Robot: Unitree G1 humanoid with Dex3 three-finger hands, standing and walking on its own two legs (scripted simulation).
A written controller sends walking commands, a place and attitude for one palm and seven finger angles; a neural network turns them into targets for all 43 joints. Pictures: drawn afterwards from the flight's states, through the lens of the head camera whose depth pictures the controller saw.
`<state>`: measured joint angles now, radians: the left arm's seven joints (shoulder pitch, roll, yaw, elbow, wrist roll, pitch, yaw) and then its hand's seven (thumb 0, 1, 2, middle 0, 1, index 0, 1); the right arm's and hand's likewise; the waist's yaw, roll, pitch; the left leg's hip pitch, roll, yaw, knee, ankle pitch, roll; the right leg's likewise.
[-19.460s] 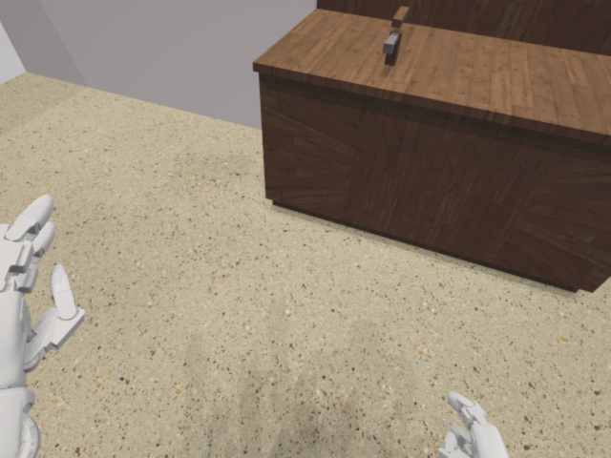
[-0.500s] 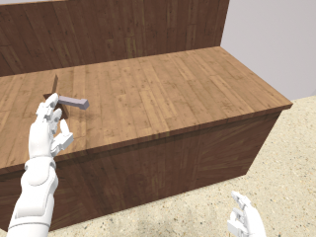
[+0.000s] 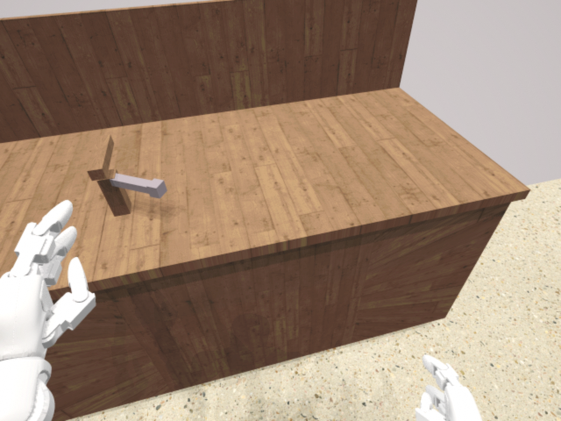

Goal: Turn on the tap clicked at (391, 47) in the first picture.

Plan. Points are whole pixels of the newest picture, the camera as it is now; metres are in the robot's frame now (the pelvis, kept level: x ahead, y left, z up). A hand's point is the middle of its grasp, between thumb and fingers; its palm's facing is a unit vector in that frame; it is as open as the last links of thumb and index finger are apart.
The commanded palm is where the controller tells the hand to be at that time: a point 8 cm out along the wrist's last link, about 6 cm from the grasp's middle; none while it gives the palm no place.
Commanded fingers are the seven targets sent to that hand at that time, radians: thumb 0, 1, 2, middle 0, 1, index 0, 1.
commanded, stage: draw the hand back beside the body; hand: left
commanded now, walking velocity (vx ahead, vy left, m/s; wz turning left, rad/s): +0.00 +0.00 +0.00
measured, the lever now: (157, 188) +0.53 +0.33 +0.04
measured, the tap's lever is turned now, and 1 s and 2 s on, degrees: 57 57 57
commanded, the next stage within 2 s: step back with the hand held close in 0.22 s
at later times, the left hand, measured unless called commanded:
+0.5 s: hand (92, 296) +0.20 +0.24 +0.16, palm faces +0.41 -0.84 -0.36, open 7.4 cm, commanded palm +0.15 +0.28 +0.17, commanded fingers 0.00 0.90 0.90 -0.20 -0.30 -0.20 -0.30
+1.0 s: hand (33, 342) +0.14 +0.28 +0.15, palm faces +0.42 -0.80 -0.42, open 7.4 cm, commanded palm +0.09 +0.31 +0.17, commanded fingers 0.00 0.90 0.90 -0.20 -0.30 -0.20 -0.30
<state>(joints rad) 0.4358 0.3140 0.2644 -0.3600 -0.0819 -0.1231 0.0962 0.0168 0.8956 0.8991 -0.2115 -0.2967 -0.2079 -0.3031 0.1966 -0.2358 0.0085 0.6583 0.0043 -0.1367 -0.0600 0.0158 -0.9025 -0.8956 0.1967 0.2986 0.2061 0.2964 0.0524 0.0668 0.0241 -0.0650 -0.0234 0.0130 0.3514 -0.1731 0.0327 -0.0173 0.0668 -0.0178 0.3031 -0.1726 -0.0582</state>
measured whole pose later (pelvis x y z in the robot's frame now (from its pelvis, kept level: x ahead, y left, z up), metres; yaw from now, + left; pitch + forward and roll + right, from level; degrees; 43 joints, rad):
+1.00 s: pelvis -0.07 +0.03 -0.01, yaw +2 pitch -1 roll -1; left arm 0.44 0.37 0.33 -0.45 0.00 -0.17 0.15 0.02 0.89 0.90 -0.22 -0.30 -0.21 -0.31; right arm 0.21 -0.23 0.01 0.55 0.01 -0.06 -0.09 0.01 -0.90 -0.90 0.20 0.30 0.21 0.30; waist 0.01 0.02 0.03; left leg -0.34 -0.05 0.01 0.49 -0.14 0.08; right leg -0.30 0.06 0.00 0.47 -0.14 0.00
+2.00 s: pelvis -0.30 +0.06 -0.01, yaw -3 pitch -2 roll +1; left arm 0.52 0.39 0.33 -0.60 -0.04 -0.11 0.14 0.02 0.89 0.90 -0.22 -0.30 -0.21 -0.31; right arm 0.27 -0.22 0.00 0.65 -0.01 -0.06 -0.06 0.01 -0.90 -0.90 0.20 0.30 0.21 0.30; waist 0.03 -0.08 -0.05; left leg -0.52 -0.02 0.05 0.92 -0.34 -0.02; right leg -0.24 0.02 -0.04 0.48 -0.24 -0.08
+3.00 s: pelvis -0.36 +0.05 -0.01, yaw +3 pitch -3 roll +0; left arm 0.45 0.33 0.32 -0.46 -0.05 -0.14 0.16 0.01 0.89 0.90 -0.22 -0.30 -0.21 -0.31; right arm 0.21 -0.22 0.00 0.65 0.02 -0.10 -0.06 0.02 -0.90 -0.90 0.20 0.30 0.21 0.30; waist 0.01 0.04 0.04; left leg -0.22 0.03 0.02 0.51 -0.24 -0.01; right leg -0.22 0.04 -0.08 0.51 -0.25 -0.06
